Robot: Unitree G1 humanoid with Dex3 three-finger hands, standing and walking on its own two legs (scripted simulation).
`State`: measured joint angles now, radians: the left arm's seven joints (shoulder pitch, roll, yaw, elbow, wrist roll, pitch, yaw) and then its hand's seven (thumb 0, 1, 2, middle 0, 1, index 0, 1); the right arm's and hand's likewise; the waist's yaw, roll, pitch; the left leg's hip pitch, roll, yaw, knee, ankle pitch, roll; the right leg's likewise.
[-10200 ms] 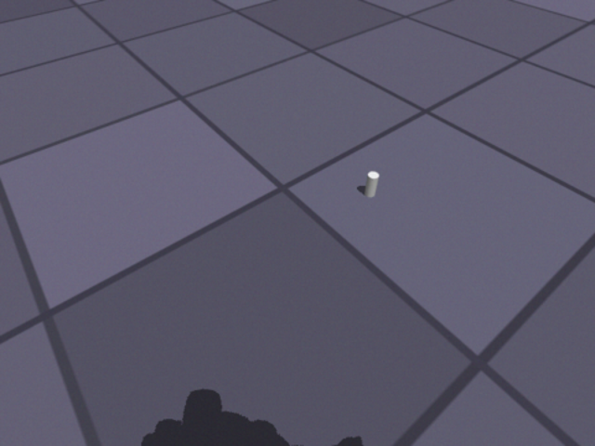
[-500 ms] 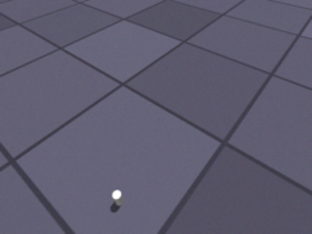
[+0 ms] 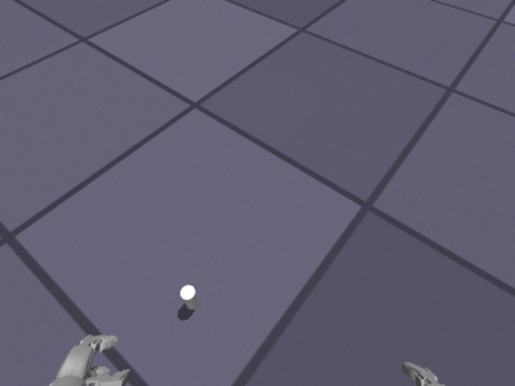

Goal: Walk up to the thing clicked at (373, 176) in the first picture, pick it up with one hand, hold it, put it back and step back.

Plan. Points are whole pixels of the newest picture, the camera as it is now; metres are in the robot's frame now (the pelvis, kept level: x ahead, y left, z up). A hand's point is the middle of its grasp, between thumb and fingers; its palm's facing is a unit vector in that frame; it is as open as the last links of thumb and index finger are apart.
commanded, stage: rise first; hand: left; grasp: from above
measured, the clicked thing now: (190, 297) +0.47 +0.24 -0.70
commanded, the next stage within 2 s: none
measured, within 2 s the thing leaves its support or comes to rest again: neither
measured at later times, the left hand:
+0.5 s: hand out of the picture +0.15 +0.26 -0.20, palm faces -0.16 -0.87 -0.46, open 14.1 cm
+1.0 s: hand (128, 373) +0.19 +0.29 -0.32, palm faces -0.40 -0.64 -0.66, open 14.1 cm
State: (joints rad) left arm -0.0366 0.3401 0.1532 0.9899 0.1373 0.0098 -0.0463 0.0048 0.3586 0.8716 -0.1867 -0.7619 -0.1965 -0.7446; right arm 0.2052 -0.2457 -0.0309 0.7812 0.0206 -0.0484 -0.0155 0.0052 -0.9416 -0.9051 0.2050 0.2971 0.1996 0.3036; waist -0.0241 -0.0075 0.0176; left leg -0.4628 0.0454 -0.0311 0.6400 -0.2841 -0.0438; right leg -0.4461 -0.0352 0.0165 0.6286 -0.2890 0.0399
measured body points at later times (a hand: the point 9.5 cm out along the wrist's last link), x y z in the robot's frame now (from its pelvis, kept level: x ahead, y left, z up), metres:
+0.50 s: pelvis +0.01 +0.01 -0.06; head +0.10 +0.02 +0.38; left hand +0.16 +0.31 -0.17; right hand +0.19 -0.24 -0.15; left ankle +0.02 +0.15 -0.72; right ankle +0.02 -0.15 -0.72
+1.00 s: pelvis -0.02 +0.01 -0.18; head +0.14 +0.03 +0.24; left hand +0.21 +0.32 -0.28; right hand +0.19 -0.25 -0.27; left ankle +0.02 +0.15 -0.72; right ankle +0.02 -0.15 -0.72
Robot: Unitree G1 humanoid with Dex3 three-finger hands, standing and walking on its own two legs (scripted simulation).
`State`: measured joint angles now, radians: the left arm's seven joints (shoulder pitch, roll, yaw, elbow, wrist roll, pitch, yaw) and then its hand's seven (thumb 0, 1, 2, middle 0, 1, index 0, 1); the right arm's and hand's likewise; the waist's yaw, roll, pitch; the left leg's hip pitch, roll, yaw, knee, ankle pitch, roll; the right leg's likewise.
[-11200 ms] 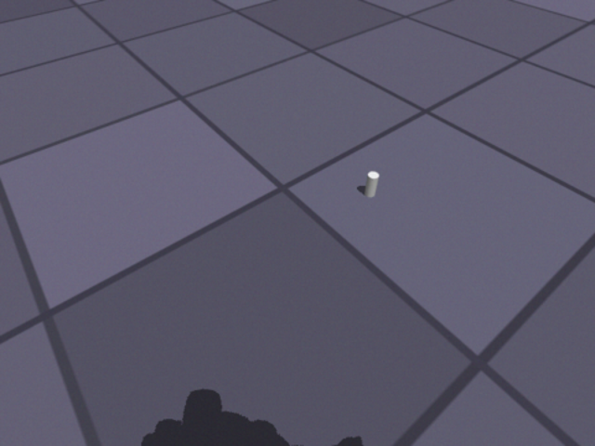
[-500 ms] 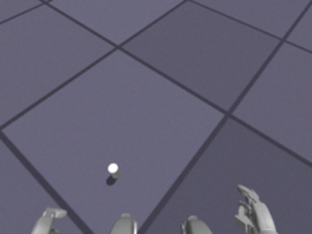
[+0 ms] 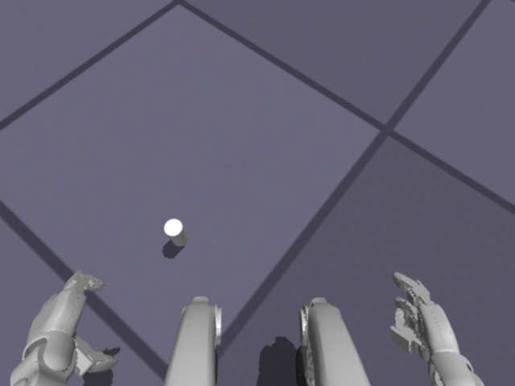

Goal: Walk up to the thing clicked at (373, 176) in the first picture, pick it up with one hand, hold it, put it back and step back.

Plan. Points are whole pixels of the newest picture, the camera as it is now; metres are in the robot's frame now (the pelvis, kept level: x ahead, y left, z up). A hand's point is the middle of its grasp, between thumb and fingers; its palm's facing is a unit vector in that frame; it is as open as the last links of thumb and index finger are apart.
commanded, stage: rise first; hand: left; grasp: from above
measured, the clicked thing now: (177, 233) +0.49 +0.24 -0.52
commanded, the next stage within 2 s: approach in 1.52 s
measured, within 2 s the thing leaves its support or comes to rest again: neither
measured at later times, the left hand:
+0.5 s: hand (125, 270) +0.34 +0.29 -0.30, palm faces -0.48 -0.20 -0.86, open 13.8 cm
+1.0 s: hand (136, 249) +0.40 +0.30 -0.35, palm faces -0.46 +0.01 -0.89, open 13.8 cm
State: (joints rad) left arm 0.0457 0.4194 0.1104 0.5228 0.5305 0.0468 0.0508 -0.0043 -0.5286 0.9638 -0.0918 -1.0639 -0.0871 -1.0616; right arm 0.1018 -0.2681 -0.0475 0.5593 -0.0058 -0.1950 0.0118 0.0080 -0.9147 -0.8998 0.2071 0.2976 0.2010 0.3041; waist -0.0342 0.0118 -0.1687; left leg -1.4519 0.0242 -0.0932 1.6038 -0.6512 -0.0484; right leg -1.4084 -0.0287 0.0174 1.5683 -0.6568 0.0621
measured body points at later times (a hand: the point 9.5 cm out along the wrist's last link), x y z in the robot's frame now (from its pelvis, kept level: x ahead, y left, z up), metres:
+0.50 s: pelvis -0.06 +0.00 -0.17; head +0.14 +0.02 +0.23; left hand +0.36 +0.30 -0.25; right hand +0.03 -0.28 -0.30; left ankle +0.04 +0.14 -0.55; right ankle +0.03 -0.15 -0.55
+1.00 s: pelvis -0.06 +0.02 -0.21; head +0.16 +0.08 +0.18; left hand +0.42 +0.29 -0.30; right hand +0.00 -0.26 -0.32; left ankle +0.04 +0.14 -0.55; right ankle +0.03 -0.15 -0.54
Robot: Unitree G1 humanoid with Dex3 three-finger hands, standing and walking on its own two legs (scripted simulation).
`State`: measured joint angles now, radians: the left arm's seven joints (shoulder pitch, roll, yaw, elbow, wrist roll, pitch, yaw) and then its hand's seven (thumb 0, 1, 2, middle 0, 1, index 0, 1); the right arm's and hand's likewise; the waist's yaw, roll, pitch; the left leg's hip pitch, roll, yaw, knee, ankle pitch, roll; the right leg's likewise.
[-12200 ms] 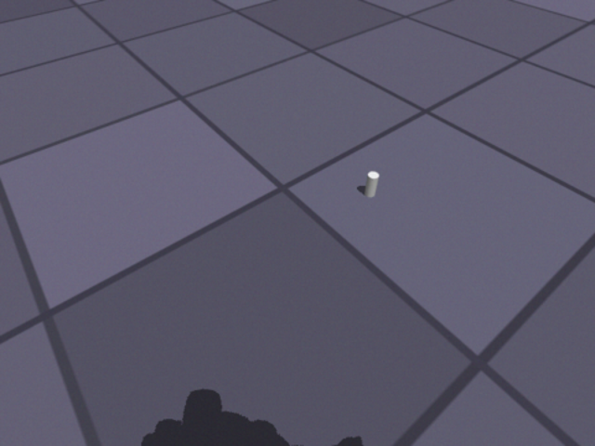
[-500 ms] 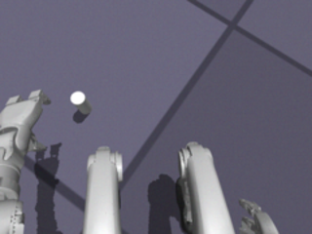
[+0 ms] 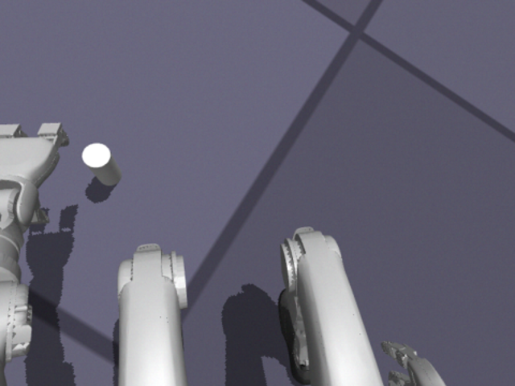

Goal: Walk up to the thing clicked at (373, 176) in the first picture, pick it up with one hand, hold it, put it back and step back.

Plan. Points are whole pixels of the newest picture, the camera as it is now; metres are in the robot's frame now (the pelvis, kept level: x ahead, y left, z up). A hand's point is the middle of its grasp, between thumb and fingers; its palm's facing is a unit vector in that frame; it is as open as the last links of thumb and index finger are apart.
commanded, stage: rise first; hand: left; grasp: from above
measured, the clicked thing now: (103, 166) +0.52 +0.26 -0.31
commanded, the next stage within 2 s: approach in 0.52 s
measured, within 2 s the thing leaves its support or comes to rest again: neither
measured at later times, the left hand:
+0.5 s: hand (56, 175) +0.46 +0.30 -0.17, palm faces -0.44 -0.05 -0.89, open 13.9 cm
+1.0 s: hand (93, 126) +0.54 +0.25 -0.17, palm faces -0.34 -0.04 -0.94, open 13.8 cm
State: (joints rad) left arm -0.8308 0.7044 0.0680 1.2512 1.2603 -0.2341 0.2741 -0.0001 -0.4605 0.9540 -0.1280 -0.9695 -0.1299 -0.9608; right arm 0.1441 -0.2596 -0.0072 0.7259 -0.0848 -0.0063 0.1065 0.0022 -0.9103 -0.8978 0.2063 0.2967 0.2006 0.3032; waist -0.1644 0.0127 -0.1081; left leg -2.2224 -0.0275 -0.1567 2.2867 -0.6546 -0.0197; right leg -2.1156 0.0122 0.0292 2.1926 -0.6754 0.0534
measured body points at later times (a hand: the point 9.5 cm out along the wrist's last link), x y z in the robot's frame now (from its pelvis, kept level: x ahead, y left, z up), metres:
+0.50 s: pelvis +0.01 +0.00 -0.02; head +0.24 +0.07 +0.36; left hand +0.47 +0.30 -0.12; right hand +0.07 -0.28 -0.12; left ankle +0.09 +0.12 -0.34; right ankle +0.11 -0.16 -0.33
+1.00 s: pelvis +0.01 +0.00 -0.02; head +0.26 +0.08 +0.34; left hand +0.56 +0.25 -0.11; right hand +0.05 -0.28 -0.11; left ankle +0.09 +0.12 -0.34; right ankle +0.11 -0.16 -0.33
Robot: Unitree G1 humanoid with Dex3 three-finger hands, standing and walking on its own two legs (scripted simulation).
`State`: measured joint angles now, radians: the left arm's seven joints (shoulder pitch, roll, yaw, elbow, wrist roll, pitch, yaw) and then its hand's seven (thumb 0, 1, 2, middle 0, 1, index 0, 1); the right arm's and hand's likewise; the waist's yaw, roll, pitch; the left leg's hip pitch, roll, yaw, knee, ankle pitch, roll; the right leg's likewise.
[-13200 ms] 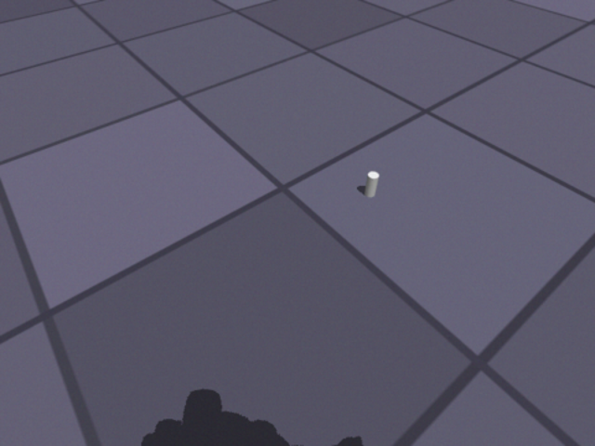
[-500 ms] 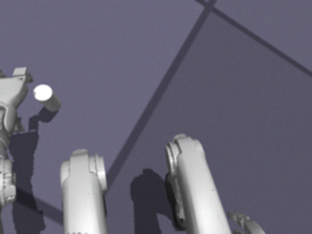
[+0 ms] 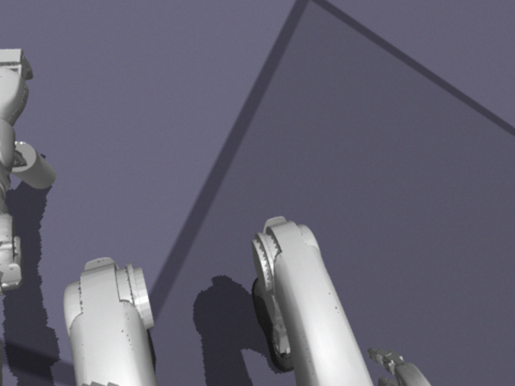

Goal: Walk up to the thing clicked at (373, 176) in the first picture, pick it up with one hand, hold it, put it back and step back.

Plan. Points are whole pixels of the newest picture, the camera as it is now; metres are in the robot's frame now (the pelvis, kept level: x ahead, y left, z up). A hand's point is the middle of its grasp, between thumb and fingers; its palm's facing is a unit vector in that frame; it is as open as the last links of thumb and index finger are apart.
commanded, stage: approach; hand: left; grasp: from above
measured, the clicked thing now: (30, 167) +0.50 +0.29 -0.28
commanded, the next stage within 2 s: close in in 0.40 s
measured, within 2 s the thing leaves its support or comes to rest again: neither
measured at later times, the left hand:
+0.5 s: hand out of the picture +0.44 +0.31 -0.18, palm faces -0.49 -0.08 -0.87, open 13.3 cm
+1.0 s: hand out of the picture +0.51 +0.33 -0.11, palm faces -0.32 -0.04 -0.95, open 13.9 cm
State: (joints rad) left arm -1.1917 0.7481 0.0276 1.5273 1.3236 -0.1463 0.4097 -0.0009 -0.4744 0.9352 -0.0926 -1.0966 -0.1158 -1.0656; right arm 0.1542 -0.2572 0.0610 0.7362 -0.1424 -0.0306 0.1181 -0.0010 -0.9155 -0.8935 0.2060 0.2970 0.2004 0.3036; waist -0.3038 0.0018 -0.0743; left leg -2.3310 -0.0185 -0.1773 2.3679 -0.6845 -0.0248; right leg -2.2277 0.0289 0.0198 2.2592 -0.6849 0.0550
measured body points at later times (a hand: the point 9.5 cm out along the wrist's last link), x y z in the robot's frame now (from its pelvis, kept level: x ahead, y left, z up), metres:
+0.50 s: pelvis +0.00 +0.00 -0.01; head +0.24 +0.09 +0.36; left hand +0.46 +0.31 -0.13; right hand +0.04 -0.27 -0.10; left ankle +0.07 +0.13 -0.31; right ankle +0.10 -0.16 -0.31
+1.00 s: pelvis +0.00 +0.00 +0.01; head +0.24 +0.07 +0.38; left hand +0.52 +0.33 -0.05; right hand +0.04 -0.26 -0.10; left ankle +0.07 +0.13 -0.31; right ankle +0.10 -0.16 -0.31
